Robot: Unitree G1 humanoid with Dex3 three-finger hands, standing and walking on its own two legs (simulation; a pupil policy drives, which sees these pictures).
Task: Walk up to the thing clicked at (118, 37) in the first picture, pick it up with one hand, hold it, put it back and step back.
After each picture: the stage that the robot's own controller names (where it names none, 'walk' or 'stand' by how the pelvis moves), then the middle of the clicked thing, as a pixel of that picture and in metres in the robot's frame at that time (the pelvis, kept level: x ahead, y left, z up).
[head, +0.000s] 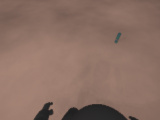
stand; (117, 38) +1.69 -0.54 -0.66
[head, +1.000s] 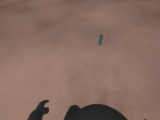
walk; (100, 40) +1.61 -0.06 -0.62
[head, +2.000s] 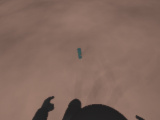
walk; (79, 53) +1.06 +0.30 -0.65
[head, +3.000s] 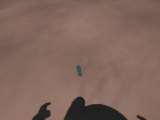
walk; (79, 71) +0.69 +0.26 -0.65
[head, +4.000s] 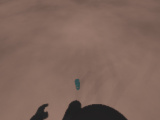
walk; (77, 84) +0.48 +0.20 -0.65
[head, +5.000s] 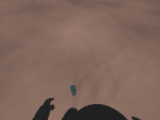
stand; (73, 90) +0.40 +0.20 -0.65
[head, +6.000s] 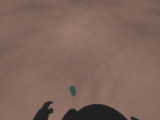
stand; (73, 91) +0.38 +0.21 -0.66
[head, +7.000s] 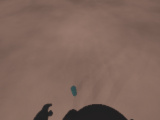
stand; (74, 91) +0.38 +0.21 -0.66
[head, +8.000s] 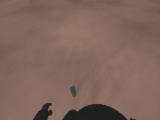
stand; (73, 91) +0.38 +0.22 -0.66
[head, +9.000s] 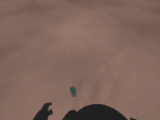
go down; (73, 92) +0.37 +0.21 -0.66
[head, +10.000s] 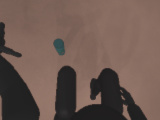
go down; (60, 48) +0.47 +0.23 -0.26
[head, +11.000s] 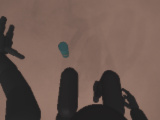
approach; (64, 51) +0.46 +0.22 -0.27
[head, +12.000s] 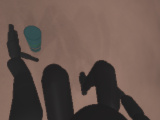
close in; (34, 42) +0.46 +0.26 -0.17
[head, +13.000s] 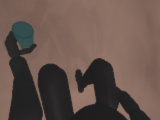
close; (25, 39) +0.45 +0.28 -0.17
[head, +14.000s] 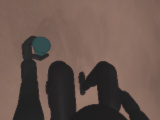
lift; (40, 48) +0.38 +0.26 -0.15
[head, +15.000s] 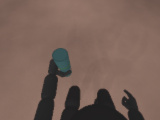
lift; (64, 65) +0.32 +0.18 +0.05
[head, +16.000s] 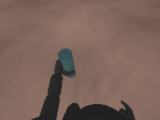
hold; (68, 65) +0.33 +0.16 +0.07
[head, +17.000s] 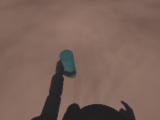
hold; (69, 66) +0.33 +0.16 +0.06
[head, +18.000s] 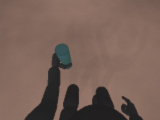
crouch; (65, 58) +0.39 +0.18 -0.01
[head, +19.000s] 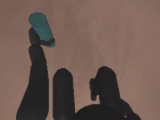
lower; (46, 34) +0.51 +0.24 -0.03
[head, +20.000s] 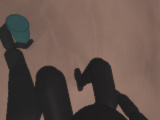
lower; (21, 35) +0.47 +0.27 -0.17
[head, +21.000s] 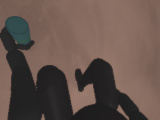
lower; (22, 36) +0.46 +0.28 -0.17
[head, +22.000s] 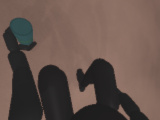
lower; (25, 37) +0.45 +0.28 -0.17
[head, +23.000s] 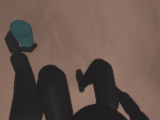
lower; (26, 39) +0.45 +0.27 -0.17
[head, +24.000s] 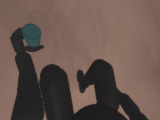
open; (33, 40) +0.45 +0.25 -0.17
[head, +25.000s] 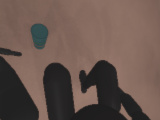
stand; (39, 39) +0.45 +0.25 -0.18
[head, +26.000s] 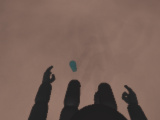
walk; (73, 67) +0.44 +0.18 -0.44
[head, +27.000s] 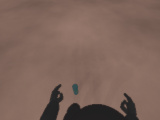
stand; (75, 89) +0.39 +0.17 -0.60
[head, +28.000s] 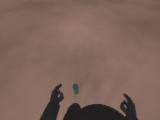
stand; (75, 89) +0.39 +0.17 -0.60
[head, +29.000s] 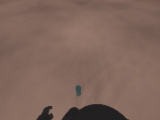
stand; (78, 91) +0.41 +0.15 -0.65
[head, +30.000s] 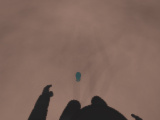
walk; (78, 77) +0.45 +0.11 -0.64
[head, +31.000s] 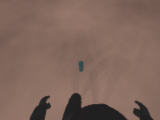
walk; (81, 66) +0.64 +0.16 -0.62
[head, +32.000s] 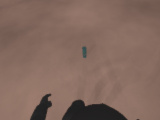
walk; (84, 52) +0.99 +0.20 -0.63
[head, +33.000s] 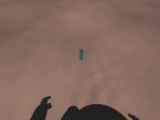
stand; (81, 54) +1.03 +0.19 -0.65
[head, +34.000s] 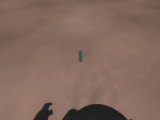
stand; (80, 56) +1.05 +0.22 -0.66
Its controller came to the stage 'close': yes
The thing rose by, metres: 0.70
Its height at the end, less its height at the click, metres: +0.00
